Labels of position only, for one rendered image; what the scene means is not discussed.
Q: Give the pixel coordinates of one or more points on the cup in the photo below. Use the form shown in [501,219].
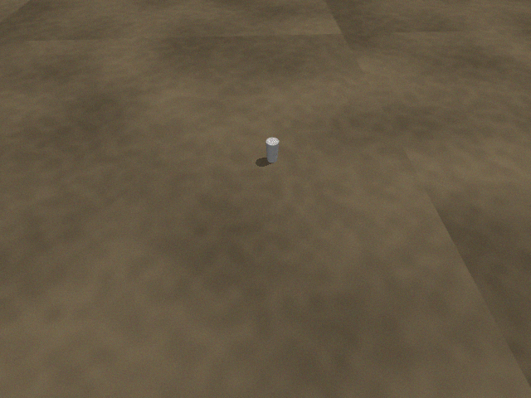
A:
[272,147]

